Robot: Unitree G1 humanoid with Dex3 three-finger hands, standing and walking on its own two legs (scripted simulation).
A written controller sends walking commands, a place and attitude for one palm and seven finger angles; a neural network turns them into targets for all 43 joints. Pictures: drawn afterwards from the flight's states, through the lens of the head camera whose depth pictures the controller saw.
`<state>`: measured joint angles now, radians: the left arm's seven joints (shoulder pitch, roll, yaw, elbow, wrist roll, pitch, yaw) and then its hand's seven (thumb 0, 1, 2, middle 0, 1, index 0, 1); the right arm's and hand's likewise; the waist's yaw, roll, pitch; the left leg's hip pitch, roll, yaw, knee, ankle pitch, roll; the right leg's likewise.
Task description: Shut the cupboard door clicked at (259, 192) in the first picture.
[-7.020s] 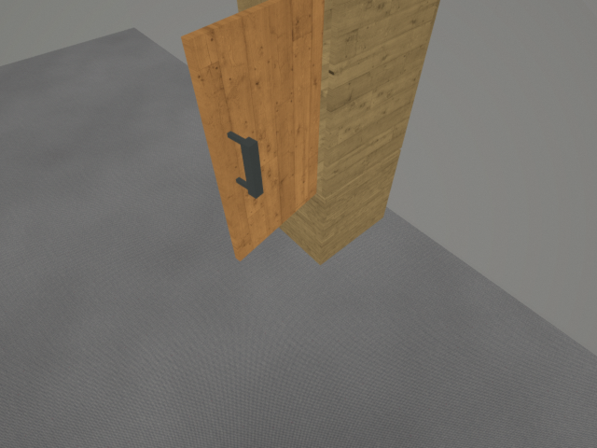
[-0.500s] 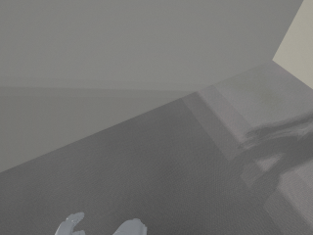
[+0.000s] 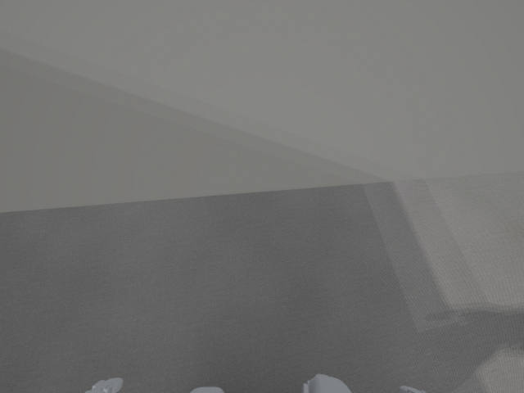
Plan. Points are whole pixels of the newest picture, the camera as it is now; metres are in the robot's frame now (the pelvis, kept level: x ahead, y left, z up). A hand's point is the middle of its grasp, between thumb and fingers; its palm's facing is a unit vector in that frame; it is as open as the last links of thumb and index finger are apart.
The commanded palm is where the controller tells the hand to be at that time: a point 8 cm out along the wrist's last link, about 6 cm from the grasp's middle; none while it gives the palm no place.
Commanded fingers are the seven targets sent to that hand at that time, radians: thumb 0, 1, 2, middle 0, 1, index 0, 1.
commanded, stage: walk to a spot facing it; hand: left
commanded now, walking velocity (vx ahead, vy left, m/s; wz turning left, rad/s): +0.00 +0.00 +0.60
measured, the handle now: out of the picture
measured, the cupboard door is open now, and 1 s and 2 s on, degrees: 99 99 99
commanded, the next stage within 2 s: none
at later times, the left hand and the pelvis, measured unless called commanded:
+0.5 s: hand out of the picture -0.01 +0.18 -0.18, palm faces +0.35 -0.91 -0.21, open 7.4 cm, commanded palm none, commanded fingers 0.00 0.90 0.90 -0.20 -0.30 -0.20 -0.30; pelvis +0.01 -0.03 -0.01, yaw +19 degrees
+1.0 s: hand out of the picture +0.01 +0.15 -0.14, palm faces +0.60 -0.76 -0.25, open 7.4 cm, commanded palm none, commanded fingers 0.00 0.90 0.90 -0.20 -0.30 -0.20 -0.30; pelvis +0.09 -0.04 +0.01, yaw +38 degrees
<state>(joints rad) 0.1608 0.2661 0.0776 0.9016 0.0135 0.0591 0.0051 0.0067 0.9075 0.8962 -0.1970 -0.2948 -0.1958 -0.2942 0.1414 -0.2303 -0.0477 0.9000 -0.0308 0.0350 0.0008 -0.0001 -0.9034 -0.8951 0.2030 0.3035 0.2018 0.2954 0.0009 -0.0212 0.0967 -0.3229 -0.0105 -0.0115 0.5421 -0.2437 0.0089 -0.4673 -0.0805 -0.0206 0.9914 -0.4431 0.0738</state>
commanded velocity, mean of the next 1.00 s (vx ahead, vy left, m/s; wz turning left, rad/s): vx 0.14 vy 0.00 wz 0.60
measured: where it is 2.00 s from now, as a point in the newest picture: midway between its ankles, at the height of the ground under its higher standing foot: (187, 330)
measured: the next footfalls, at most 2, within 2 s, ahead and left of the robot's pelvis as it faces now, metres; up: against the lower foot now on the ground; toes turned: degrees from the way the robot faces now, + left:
right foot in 0.12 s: +0.05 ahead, -0.15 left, +0.00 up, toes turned +2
left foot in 0.48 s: +0.02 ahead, +0.09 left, +0.00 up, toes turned +23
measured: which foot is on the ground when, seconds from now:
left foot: down 0.00-0.12, up 0.14-0.46, down 0.48-0.82, up 0.84-1.00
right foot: up 0.00-0.10, down 0.12-0.48, up 0.50-0.80, down 0.82-1.00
